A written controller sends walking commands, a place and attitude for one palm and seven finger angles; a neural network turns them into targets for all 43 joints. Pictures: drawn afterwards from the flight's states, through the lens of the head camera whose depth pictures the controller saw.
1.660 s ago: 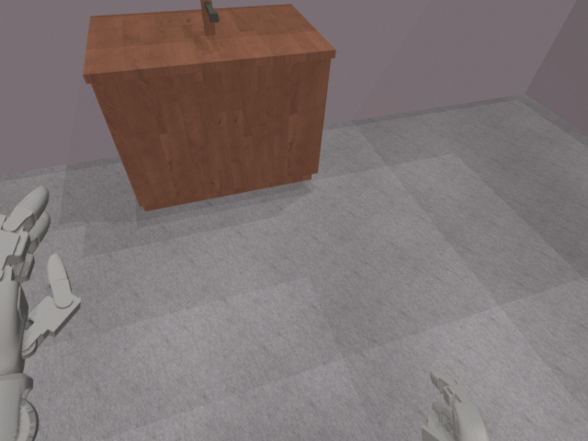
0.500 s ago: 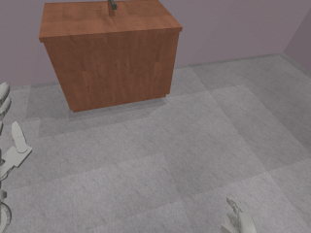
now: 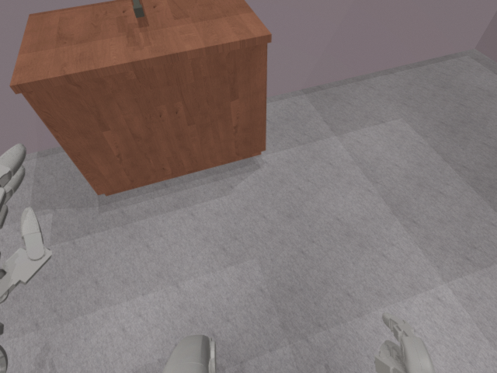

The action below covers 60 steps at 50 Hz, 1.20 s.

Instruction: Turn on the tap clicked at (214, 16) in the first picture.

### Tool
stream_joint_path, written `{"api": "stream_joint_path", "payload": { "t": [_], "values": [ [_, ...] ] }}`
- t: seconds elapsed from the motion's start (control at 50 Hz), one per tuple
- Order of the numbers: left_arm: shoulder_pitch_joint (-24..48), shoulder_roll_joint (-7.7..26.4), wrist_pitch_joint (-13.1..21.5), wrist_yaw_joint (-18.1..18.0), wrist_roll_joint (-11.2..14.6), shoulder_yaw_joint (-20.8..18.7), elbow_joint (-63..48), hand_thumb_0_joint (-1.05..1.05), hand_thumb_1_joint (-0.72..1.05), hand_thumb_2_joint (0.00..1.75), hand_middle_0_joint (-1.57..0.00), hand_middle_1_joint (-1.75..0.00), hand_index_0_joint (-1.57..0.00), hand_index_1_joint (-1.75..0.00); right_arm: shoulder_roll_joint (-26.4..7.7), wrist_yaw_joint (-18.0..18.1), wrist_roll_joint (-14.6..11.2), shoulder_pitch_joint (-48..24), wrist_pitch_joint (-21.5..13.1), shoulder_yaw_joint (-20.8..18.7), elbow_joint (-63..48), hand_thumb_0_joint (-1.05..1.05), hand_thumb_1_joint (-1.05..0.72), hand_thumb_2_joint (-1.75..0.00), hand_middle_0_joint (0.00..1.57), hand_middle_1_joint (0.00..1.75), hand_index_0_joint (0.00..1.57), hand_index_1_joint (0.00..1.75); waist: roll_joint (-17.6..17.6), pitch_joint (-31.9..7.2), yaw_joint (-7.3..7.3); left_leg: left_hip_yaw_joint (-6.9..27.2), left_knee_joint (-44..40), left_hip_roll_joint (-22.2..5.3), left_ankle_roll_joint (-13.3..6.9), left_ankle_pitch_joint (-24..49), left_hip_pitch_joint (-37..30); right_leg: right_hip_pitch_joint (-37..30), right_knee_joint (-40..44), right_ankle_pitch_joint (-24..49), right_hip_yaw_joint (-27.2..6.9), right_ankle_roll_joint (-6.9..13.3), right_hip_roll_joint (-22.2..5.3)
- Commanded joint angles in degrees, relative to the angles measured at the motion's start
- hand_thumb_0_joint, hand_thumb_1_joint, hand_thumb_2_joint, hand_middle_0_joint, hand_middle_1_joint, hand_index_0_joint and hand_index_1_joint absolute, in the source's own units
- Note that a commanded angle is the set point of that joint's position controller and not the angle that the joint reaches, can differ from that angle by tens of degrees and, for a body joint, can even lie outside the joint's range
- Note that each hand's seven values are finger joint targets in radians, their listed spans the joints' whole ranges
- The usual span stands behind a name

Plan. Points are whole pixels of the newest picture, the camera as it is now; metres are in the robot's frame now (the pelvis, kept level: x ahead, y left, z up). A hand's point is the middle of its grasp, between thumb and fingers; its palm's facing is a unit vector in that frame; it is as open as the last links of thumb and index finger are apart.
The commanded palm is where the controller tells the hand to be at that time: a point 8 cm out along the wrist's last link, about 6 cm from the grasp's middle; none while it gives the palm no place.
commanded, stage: walk to a spot facing it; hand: left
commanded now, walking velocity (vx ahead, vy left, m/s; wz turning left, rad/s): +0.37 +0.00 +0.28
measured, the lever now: (138, 11) +1.13 +0.39 +0.05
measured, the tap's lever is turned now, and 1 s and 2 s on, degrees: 0 0 0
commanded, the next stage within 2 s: turn to face it in 0.98 s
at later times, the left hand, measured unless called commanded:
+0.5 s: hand (64, 143) +0.37 +0.25 +0.20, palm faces +0.46 -0.79 -0.42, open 7.4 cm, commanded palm +0.30 +0.30 +0.18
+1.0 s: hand (87, 106) +0.45 +0.25 +0.19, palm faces +0.60 -0.65 -0.46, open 7.4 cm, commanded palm +0.37 +0.29 +0.18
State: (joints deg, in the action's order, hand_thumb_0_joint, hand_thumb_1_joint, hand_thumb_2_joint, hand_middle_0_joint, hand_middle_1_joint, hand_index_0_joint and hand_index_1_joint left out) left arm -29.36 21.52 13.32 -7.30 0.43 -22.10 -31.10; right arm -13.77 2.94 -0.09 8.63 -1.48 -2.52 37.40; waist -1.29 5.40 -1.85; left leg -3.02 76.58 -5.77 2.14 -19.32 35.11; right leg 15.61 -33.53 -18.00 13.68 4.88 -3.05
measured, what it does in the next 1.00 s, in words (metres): walks ahead, turning left: left foot, then right foot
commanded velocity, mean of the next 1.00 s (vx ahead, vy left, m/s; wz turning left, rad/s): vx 0.26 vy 0.00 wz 0.41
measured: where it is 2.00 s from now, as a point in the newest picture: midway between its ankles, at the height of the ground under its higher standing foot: (276, 336)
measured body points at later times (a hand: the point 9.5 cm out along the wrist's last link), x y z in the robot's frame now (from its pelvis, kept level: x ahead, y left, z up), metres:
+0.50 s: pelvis +0.16 +0.00 +0.00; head +0.19 +0.02 +0.45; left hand +0.34 +0.29 +0.22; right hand +0.36 -0.17 -0.09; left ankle +0.20 +0.12 -0.73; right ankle +0.18 -0.14 -0.66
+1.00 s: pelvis +0.30 -0.03 +0.00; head +0.35 +0.00 +0.44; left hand +0.41 +0.28 +0.22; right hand +0.55 -0.24 -0.08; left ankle +0.34 +0.11 -0.72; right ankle +0.28 -0.16 -0.73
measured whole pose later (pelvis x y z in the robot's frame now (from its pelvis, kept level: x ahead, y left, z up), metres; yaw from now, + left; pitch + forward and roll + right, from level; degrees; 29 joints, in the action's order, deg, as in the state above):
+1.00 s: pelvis +0.30 -0.03 +0.00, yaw +18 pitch +0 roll +2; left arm -29.2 23.8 13.3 -10.3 1.3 -24.1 -38.7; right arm -14.7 4.3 -0.4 10.2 -2.4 -4.0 31.3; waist 3.7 6.3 -1.3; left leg -11.2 37.2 -3.7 1.7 -17.0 24.5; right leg 10.3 -36.9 -24.2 15.5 -2.8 -12.0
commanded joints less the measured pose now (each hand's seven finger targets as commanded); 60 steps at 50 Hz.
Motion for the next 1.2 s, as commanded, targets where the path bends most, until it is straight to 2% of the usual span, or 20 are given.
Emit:
{"api": "stream_joint_path", "payload": {
  "t": [0.0, 0.14, 0.24, 0.26, 0.28, 0.3, 0.32, 0.46, 0.62, 0.66, 0.68, 0.7, 0.82, 0.9, 0.96, 0.98, 1.0, 1.02, 1.04, 1.18],
  "values": [
    [1.35, 11.26, 3.89, -2.43, 1.36, -10.14, -11.01, 0.0, 0.9, 0.9, -0.2, -0.3, -0.2, -0.3, -2.94, -0.28, 0.2, -1.88, -1.84, -0.64, -9.93, 0.0, -0.9, -0.9, 0.2, 0.3, 0.2, 0.3, 5.12, -9.7, 1.29, -0.66, -15.39, -3.24, -0.23, 5.75, 3.84, -10.0, 16.17, 18.98, -11.55, 3.49, -15.81],
    [2.42, 9.09, 2.29, -3.64, 1.2, -6.86, -8.66, 0.0, 0.9, 0.9, -0.2, -0.3, -0.2, -0.3, -2.25, 0.66, -0.06, -0.7, -3.08, -0.65, -12.87, 0.0, -0.9, -0.9, 0.2, 0.3, 0.2, 0.3, 9.83, -8.09, 3.82, -9.44, -36.61, 1.26, -2.08, 5.49, -3.76, -15.62, 12.76, 30.77, -9.34, 2.41, -15.21],
    [11.61, 9.21, 2.28, -3.97, 0.71, -3.43, -11.51, 0.0, 0.9, 0.9, -0.2, -0.3, -0.2, -0.3, -2.92, 1.91, 0.2, 1.09, -3.64, -0.89, -12.91, 0.0, -0.9, -0.9, 0.2, 0.3, 0.2, 0.3, 5.0, -12.82, 0.54, -12.45, -48.26, 5.94, -4.57, 11.55, -27.23, -8.01, -8.47, 35.3, -3.3, -1.67, -12.07],
    [12.96, 10.12, 3.02, -4.07, 0.61, -4.38, -12.69, 0.0, 0.9, 0.9, -0.2, -0.3, -0.2, -0.3, -3.6, 2.03, 0.23, 1.31, -3.86, -0.91, -13.13, 0.0, -0.9, -0.9, 0.2, 0.3, 0.2, 0.3, -1.75, -16.21, -0.26, -2.96, -50.11, 0.98, -7.5, 13.42, -36.89, -0.92, -19.59, 26.94, -2.07, -3.82, -9.53],
    [12.76, 9.96, 3.51, -3.98, 1.02, -5.09, -13.46, 0.0, 0.9, 0.9, -0.2, -0.3, -0.2, -0.3, -4.25, 1.61, 0.52, 0.19, -4.25, -0.75, -13.31, 0.0, -0.9, -0.9, 0.2, 0.3, 0.2, 0.3, -14.08, -17.64, 0.83, 19.72, -53.13, -12.96, -14.8, 22.79, -44.66, 11.98, -33.46, -3.01, -4.33, -5.69, -2.13],
    [13.93, 11.75, 3.74, -4.02, 0.68, -5.5, -13.21, 0.0, 0.9, 0.9, -0.2, -0.3, -0.2, -0.3, -3.33, 0.76, 0.37, 0.25, -4.56, 0.34, -13.75, 0.0, -0.9, -0.9, 0.2, 0.3, 0.2, 0.3, -14.0, -15.66, 1.19, 33.13, -55.9, -19.57, -19.41, 27.91, -44.56, 19.84, -41.96, -17.25, -10.41, -5.15, 0.8],
    [12.91, 13.19, 3.12, -3.04, 0.63, -5.5, -9.07, 0.0, 0.9, 0.9, -0.2, -0.3, -0.2, -0.3, -3.52, 0.36, 0.45, -0.7, -4.61, 0.71, -12.77, 0.0, -0.9, -0.9, 0.2, 0.3, 0.2, 0.3, -8.66, -12.66, 0.83, 34.51, -57.88, -20.04, -19.39, 20.09, -38.13, 20.97, -44.69, -15.92, -14.26, -4.95, -0.57],
    [0.59, 9.0, 4.38, -2.15, 1.81, -8.89, -18.18, 0.0, 0.9, 0.9, -0.2, -0.3, -0.2, -0.3, -2.86, -0.91, -0.43, -1.41, -6.44, -0.86, -11.16, 0.0, -0.9, -0.9, 0.2, 0.3, 0.2, 0.3, -13.48, -11.03, 2.88, 7.34, -62.18, -10.31, -12.34, -2.17, -16.72, 10.24, -25.06, -2.41, -8.31, -6.96, -4.48],
    [8.32, 4.24, 1.87, -1.87, 0.56, -2.55, -3.12, 0.0, 0.9, 0.9, -0.2, -0.3, -0.2, -0.3, -3.18, 1.59, -1.0, 1.02, -6.45, -0.72, -9.54, 0.0, -0.9, -0.9, 0.2, 0.3, 0.2, 0.3, -4.54, -9.33, 2.14, 1.94, -48.49, -5.51, -8.19, -7.69, -15.34, -5.86, 4.77, -2.16, -1.51, -8.43, 0.46],
    [10.88, 9.05, 0.67, -2.37, -0.51, -3.93, -2.7, 0.0, 0.9, 0.9, -0.2, -0.3, -0.2, -0.3, -0.44, 1.65, -1.09, 0.73, -5.79, 0.25, -9.93, 0.0, -0.9, -0.9, 0.2, 0.3, 0.2, 0.3, 21.21, -9.86, 2.85, -5.06, -18.82, 4.48, -3.63, -12.68, 2.5, -17.61, 16.99, -2.8, -29.89, -0.37, -19.5],
    [12.41, 11.22, 0.08, -2.74, 0.31, -4.95, -3.85, 0.0, 0.9, 0.9, -0.2, -0.3, -0.2, -0.3, -2.53, 1.7, -0.84, -3.36, -6.51, 0.16, -10.4, 0.0, -0.9, -0.9, 0.2, 0.3, 0.2, 0.3, 21.38, -8.59, 4.42, 1.14, -5.99, 4.49, -2.43, -14.75, 9.67, -18.7, 18.73, 5.67, -38.33, 3.96, -27.39],
    [15.71, 11.03, 0.73, -2.92, 0.05, -4.33, -6.96, 0.0, 0.9, 0.9, -0.2, -0.3, -0.2, -0.3, -2.71, 1.55, -0.03, -3.43, -6.7, 0.62, -9.44, 0.0, -0.9, -0.9, 0.2, 0.3, 0.2, 0.3, 13.78, -8.75, 3.34, 3.96, -1.67, 1.71, -1.61, -11.18, 10.09, -17.94, 17.61, 9.96, -33.75, 4.87, -27.99],
    [8.13, 12.26, 3.04, -3.13, -0.05, -8.15, -14.89, 0.0, 0.9, 0.9, -0.2, -0.3, -0.2, -0.3, -1.66, 0.98, -0.3, -4.5, -3.94, 0.16, -10.67, 0.0, -0.9, -0.9, 0.2, 0.3, 0.2, 0.3, 11.89, -7.61, 2.21, -1.82, -19.28, -1.1, -0.42, -5.0, -1.68, -13.47, 11.72, 31.37, -6.35, 0.62, -19.24],
    [1.32, 10.82, 2.41, -4.51, 1.25, -10.07, -16.12, 0.0, 0.9, 0.9, -0.2, -0.3, -0.2, -0.3, -1.1, 1.07, -0.26, -3.07, -3.18, -0.91, -13.78, 0.0, -0.9, -0.9, 0.2, 0.3, 0.2, 0.3, 12.02, -10.52, 3.89, -9.41, -35.0, 1.95, -0.57, -1.42, -7.37, -15.23, 5.51, 42.83, -3.68, 0.56, -18.26],
    [-0.47, 9.89, 1.87, -5.04, 2.31, -9.3, -15.74, 0.0, 0.9, 0.9, -0.2, -0.3, -0.2, -0.3, -1.76, 1.41, -0.33, 0.34, -2.56, -1.87, -14.2, 0.0, -0.9, -0.9, 0.2, 0.3, 0.2, 0.3, 5.4, -17.21, -0.27, -12.89, -48.82, 7.63, -0.79, 11.55, -24.92, -9.16, -13.36, 41.84, 1.04, -3.97, -14.61],
    [-0.04, 9.85, 2.68, -5.04, 2.68, -9.26, -17.05, 0.0, 0.9, 0.9, -0.2, -0.3, -0.2, -0.3, -2.56, 1.53, -0.44, 0.63, -2.5, -2.23, -14.37, 0.0, -0.9, -0.9, 0.2, 0.3, 0.2, 0.3, -3.87, -20.07, -1.23, -4.81, -50.81, 2.66, -3.9, 21.23, -35.94, 0.03, -26.59, 23.9, 0.82, -6.68, -10.6],
    [0.07, 9.64, 3.84, -4.81, 3.26, -9.05, -18.89, 0.0, 0.9, 0.9, -0.2, -0.3, -0.2, -0.3, -4.46, 1.23, -0.38, -0.26, -2.95, -2.79, -14.95, 0.0, -0.9, -0.9, 0.2, 0.3, 0.2, 0.3, -20.09, -21.2, 0.21, 19.69, -49.7, -14.0, -13.32, 51.4, -43.01, 14.68, -39.76, -15.85, -2.62, -9.76, -2.09],
    [1.0, 11.5, 4.35, -4.42, 2.01, -9.68, -16.94, 0.0, 0.9, 0.9, -0.2, -0.3, -0.2, -0.3, -4.27, 0.05, -0.59, 0.85, -4.13, -2.18, -14.26, 0.0, -0.9, -0.9, 0.2, 0.3, 0.2, 0.3, -18.06, -20.11, 0.31, 33.44, -49.63, -20.67, -18.63, 61.97, -43.65, 20.54, -46.16, -25.55, -9.48, -8.72, -0.35],
    [2.63, 11.86, 3.31, -2.81, 2.05, -9.37, -12.7, 0.0, 0.9, 0.9, -0.2, -0.3, -0.2, -0.3, -5.64, -1.13, -1.08, 0.02, -4.43, -2.47, -13.18, 0.0, -0.9, -0.9, 0.2, 0.3, 0.2, 0.3, -9.29, -15.86, 0.08, 29.75, -50.98, -19.56, -18.0, 52.6, -38.3, 23.04, -45.2, -20.41, -13.4, -8.39, -2.75],
    [-0.19, 9.6, 2.84, -2.19, 2.99, -7.91, -21.27, 0.0, 0.9, 0.9, -0.2, -0.3, -0.2, -0.3, -3.51, -1.54, -0.83, -0.76, -6.62, -0.9, -12.42, 0.0, -0.9, -0.9, 0.2, 0.3, 0.2, 0.3, -14.87, -16.29, 1.82, 4.21, -55.3, -9.46, -10.21, 24.02, -21.05, 5.12, -17.41, -3.4, -8.2, -7.9, -0.63]
  ]
}}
